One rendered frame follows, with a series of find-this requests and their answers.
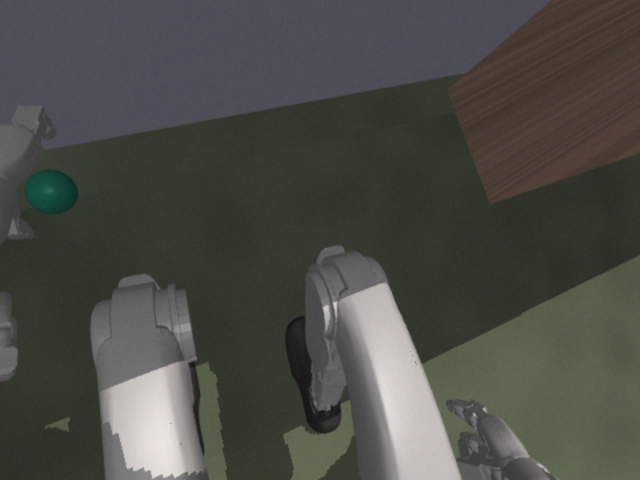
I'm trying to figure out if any ball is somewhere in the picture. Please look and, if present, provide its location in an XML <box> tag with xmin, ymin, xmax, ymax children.
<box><xmin>24</xmin><ymin>170</ymin><xmax>78</xmax><ymax>214</ymax></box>

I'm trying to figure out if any right robot hand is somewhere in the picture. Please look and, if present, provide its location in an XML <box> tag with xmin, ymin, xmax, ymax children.
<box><xmin>446</xmin><ymin>399</ymin><xmax>530</xmax><ymax>480</ymax></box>

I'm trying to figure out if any right robot foot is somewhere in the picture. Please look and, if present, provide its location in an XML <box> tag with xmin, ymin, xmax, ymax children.
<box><xmin>285</xmin><ymin>316</ymin><xmax>341</xmax><ymax>434</ymax></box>

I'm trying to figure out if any left robot arm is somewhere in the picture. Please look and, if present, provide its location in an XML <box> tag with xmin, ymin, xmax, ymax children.
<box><xmin>0</xmin><ymin>177</ymin><xmax>18</xmax><ymax>382</ymax></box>

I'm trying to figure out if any right robot arm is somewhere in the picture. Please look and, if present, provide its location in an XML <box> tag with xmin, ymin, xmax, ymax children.
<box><xmin>501</xmin><ymin>457</ymin><xmax>560</xmax><ymax>480</ymax></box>

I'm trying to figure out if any left robot hand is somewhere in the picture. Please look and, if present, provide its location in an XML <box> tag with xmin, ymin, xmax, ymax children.
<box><xmin>0</xmin><ymin>106</ymin><xmax>56</xmax><ymax>239</ymax></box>

